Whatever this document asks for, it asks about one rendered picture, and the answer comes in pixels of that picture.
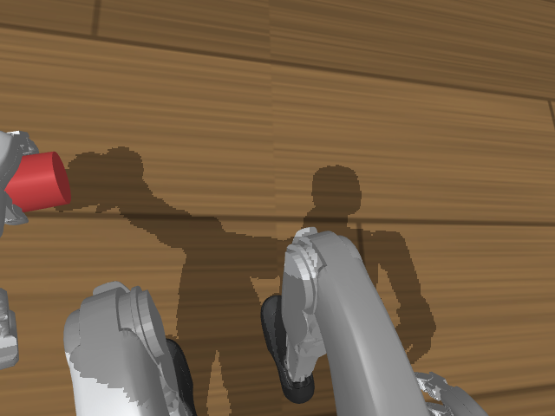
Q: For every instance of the left robot hand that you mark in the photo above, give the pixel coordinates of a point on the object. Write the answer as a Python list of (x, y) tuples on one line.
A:
[(13, 145)]

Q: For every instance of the right robot hand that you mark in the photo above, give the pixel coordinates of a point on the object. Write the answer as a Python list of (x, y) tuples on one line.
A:
[(456, 402)]

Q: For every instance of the can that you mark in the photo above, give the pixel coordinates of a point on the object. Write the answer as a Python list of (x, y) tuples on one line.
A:
[(40, 182)]

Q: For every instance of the right robot foot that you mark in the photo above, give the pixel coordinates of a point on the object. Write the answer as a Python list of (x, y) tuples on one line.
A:
[(275, 338)]

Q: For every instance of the left robot arm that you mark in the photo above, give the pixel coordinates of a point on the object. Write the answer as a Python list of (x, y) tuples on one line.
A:
[(9, 354)]

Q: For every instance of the left robot foot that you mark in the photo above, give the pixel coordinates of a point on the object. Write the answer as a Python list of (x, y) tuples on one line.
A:
[(184, 378)]

